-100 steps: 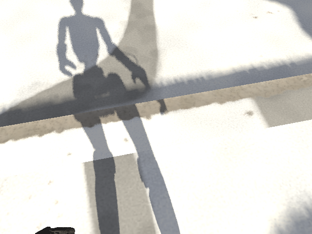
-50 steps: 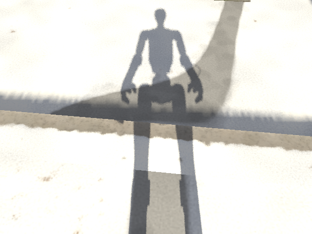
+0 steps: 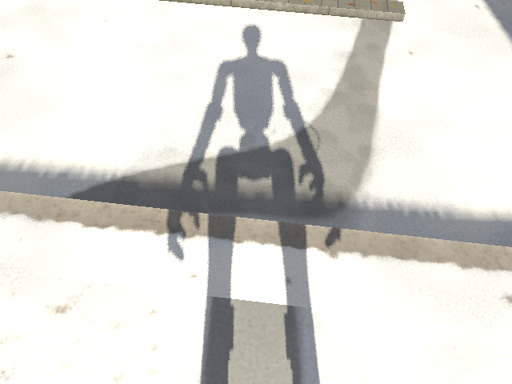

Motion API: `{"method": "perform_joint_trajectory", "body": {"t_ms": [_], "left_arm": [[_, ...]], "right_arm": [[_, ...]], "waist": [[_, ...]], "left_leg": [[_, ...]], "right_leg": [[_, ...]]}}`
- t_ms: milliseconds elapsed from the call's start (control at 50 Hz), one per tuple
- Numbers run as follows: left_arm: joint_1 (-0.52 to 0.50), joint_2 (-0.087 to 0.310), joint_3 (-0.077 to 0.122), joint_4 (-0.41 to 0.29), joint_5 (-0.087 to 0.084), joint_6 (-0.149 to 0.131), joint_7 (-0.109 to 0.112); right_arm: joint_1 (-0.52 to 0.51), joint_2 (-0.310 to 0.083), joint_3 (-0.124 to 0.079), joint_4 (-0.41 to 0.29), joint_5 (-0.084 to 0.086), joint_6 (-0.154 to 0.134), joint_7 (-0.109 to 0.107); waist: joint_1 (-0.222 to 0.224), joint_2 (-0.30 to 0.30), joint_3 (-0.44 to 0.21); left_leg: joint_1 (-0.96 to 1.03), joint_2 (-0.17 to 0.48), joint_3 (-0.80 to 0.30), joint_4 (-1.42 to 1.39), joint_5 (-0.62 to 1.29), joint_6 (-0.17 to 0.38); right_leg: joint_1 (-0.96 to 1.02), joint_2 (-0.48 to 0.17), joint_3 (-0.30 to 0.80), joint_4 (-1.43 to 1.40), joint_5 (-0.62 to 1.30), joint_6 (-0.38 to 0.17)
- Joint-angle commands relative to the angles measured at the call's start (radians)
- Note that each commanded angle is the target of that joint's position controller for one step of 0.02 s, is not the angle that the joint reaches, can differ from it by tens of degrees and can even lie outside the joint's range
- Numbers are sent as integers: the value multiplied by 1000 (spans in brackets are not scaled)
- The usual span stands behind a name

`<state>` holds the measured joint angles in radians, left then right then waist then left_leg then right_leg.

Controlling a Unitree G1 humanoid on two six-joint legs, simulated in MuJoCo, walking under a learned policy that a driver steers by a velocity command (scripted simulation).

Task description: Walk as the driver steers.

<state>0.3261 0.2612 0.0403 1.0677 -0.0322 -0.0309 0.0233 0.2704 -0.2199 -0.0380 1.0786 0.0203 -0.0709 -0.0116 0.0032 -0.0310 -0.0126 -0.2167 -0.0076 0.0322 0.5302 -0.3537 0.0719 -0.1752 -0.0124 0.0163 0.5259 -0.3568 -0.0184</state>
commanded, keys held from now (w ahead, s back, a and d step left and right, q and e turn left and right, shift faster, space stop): w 1.00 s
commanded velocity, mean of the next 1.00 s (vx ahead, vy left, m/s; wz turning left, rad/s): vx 0.46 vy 0.00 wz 0.00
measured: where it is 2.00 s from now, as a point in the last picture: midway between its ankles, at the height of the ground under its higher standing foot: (270, 217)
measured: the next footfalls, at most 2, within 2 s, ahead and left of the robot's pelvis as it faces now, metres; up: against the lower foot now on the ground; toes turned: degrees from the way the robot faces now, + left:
right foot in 0.44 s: +0.39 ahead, -0.13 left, +0.00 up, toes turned -2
left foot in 0.98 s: +0.71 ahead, +0.11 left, +0.00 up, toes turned +2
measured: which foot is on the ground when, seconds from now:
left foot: down 0.00-0.44, up 0.46-0.96, down 0.98-1.00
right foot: down 0.00-0.00, up 0.02-0.42, down 0.44-1.00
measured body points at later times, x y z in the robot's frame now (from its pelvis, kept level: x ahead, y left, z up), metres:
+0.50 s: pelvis +0.24 -0.03 -0.02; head +0.28 -0.04 +0.43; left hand +0.46 +0.20 -0.11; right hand +0.15 -0.29 -0.16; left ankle +0.01 +0.10 -0.67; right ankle +0.35 -0.12 -0.73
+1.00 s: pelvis +0.54 +0.00 -0.01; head +0.56 +0.00 +0.44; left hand +0.45 +0.21 -0.16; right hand +0.75 -0.22 -0.11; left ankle +0.67 +0.10 -0.73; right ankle +0.35 -0.12 -0.73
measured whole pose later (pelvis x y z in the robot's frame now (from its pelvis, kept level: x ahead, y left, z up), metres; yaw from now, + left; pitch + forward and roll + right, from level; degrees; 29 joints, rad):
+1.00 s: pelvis +0.54 +0.00 -0.01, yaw +0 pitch +3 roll -1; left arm 0.51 0.17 0.02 1.06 0.08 -0.10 -0.06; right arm 0.00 -0.20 -0.01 0.86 -0.04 -0.05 0.05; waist 0.06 0.01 -0.02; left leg -0.51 0.02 0.03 0.51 -0.05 0.09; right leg 0.12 0.01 -0.04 0.26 -0.42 0.00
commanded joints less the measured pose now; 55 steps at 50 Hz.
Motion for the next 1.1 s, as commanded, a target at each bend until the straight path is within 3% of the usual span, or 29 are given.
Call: {"method": "perform_joint_trajectory", "body": {"t_ms": [20,40,60,100,140,240,360,400,440,460,480,500,520,540,580,600,620,660,720,820,900,960,980,1000,1020,1040,1060,1080,1100], "left_arm": [[-167,30,-5,-133,11,-39,-10],[-191,59,3,-152,-4,-54,-9],[-186,82,9,-152,-21,-65,-15],[-170,89,15,-136,-9,-81,-26],[-196,91,24,-141,8,-84,-37],[-382,13,-4,-220,11,-69,-50],[-483,54,-4,-287,0,-71,-70],[-395,100,18,-275,2,-75,-72],[-93,170,62,-188,-3,-66,-59],[80,246,80,-153,10,-57,-46],[112,264,76,-133,25,-57,-59],[49,167,52,-138,17,-62,-62],[-52,127,40,-155,15,-70,-61],[-136,107,32,-174,21,-79,-64],[-184,55,17,-169,44,-90,-74],[-76,-44,-8,-127,128,-95,-40],[-49,-37,-4,-112,125,-99,-37],[-63,-4,0,-121,113,-112,-50],[1,-6,-14,-112,126,-118,-66],[159,39,-10,-67,112,-101,-103],[206,45,-2,-37,107,-87,-94],[194,73,18,-39,109,-70,-80],[194,82,23,-38,110,-70,-77],[208,68,22,-42,123,-74,-79],[368,-46,-14,-52,135,-88,-79],[303,-50,-23,-67,124,-92,-102],[91,22,11,-119,88,-81,-104],[21,35,19,-129,86,-84,-82],[38,17,13,-129,110,-84,-60]], "right_arm": [[325,-218,-56,59,3,-14,2],[329,-211,-47,60,-14,-28,12],[247,-145,-27,32,-16,-44,14],[160,-116,-14,-6,-11,-54,23],[170,-76,2,-11,-18,-41,23],[215,-126,1,-22,-25,-19,-6],[254,-155,-17,-8,-3,-16,-13],[223,-178,-27,-20,-9,-6,-14],[191,-172,-25,-40,-22,10,-12],[211,-127,-8,-66,-43,8,-9],[350,34,30,-57,-22,-16,7],[247,-82,4,-64,8,-44,12],[140,-136,-13,-103,32,-60,12],[91,-139,-15,-113,27,-66,3],[104,-114,-28,-111,6,-46,-6],[112,41,31,-117,-167,-36,39],[117,45,25,-116,-163,-27,60],[50,-24,17,-143,-123,-21,76],[-106,-39,29,-202,-123,-8,66],[-235,-40,34,-246,-101,22,74],[-331,-61,21,-281,-87,25,61],[-340,-82,5,-289,-68,18,54],[-291,-113,-12,-277,-51,8,50],[-154,-159,-30,-240,-33,-6,44],[63,-179,-26,-196,-34,-14,44],[305,-184,-31,-121,-62,-11,29],[339,-181,-47,-79,-85,-29,20],[178,-176,-51,-108,-69,-41,12],[81,-115,-35,-127,-61,-38,5]], "waist": [[-140,315,28],[-130,294,64],[-84,173,132],[-45,111,135],[-43,116,117],[-76,108,142],[-56,131,166],[9,156,80],[157,162,-108],[188,11,-250],[91,-271,-408],[117,-160,-283],[91,-109,-120],[53,4,-57],[-14,-2,-21],[-5,-7,25],[-13,-11,54],[-20,-18,70],[4,15,56],[36,-24,56],[41,-24,70],[11,-39,45],[-24,-36,5],[-60,-2,-119],[-63,180,-396],[-165,225,-441],[-204,117,-212],[-140,98,-16],[-84,103,-11]], "left_leg": [[413,293,-506,-316,-128,130],[368,402,-731,-381,-233,223],[342,388,-669,-377,-234,211],[335,309,-472,-383,-61,140],[313,249,-315,-390,191,98],[185,189,-149,-427,392,101],[258,250,-106,-415,493,87],[320,262,-84,-286,822,63],[214,202,-35,71,992,17],[-34,128,-7,405,605,-8],[-350,-65,-94,734,-186,-55],[-453,-15,-188,850,-193,-27],[-504,36,-151,857,-100,-8],[-448,91,-133,811,0,-5],[-334,149,-130,730,79,-7],[-338,139,-162,732,118,26],[-389,135,-153,698,113,39],[-477,156,-131,612,171,50],[-526,176,-104,392,368,5],[-407,96,-25,160,483,-31],[-489,83,-56,13,391,1],[-320,31,8,-43,340,41],[-164,-1,39,-54,373,72],[113,5,15,24,449,127],[664,230,-299,31,525,334],[828,402,-668,-169,408,402],[647,345,-621,-254,160,265],[389,322,-502,-295,51,207],[245,295,-433,-333,93,204]], "right_leg": [[-522,50,-66,311,-95,-16],[-637,43,11,524,-214,-22],[-707,-19,64,629,-138,-43],[-727,-76,51,616,43,-61],[-666,-101,23,533,140,-46],[-546,-59,-61,222,305,11],[-431,-27,-58,14,363,-38],[-292,15,-78,13,317,-73],[109,38,-83,23,305,-126],[418,-178,185,36,225,-187],[650,-392,712,-164,-53,-352],[547,-345,735,-263,-125,-300],[381,-319,562,-277,-40,-256],[217,-288,436,-301,115,-237],[34,-220,267,-343,262,-217],[-21,-203,245,-359,214,-246],[-27,-195,220,-383,175,-255],[-51,-187,175,-413,135,-260],[-39,-198,126,-423,304,-280],[2,-179,40,-377,564,-265],[274,-248,68,-345,593,-225],[297,-249,38,-272,769,-183],[256,-206,2,-192,900,-147],[154,-134,-44,-27,891,-89],[-206,-5,-58,283,521,-7],[-436,109,0,533,-218,16],[-572,46,111,698,-205,-41],[-603,-35,103,714,-105,-63],[-518,-79,105,660,-45,-79]]}}
Over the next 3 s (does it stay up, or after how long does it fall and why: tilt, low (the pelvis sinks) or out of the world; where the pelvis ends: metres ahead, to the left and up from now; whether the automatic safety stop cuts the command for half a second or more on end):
stays up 1.48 -0.26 -0.18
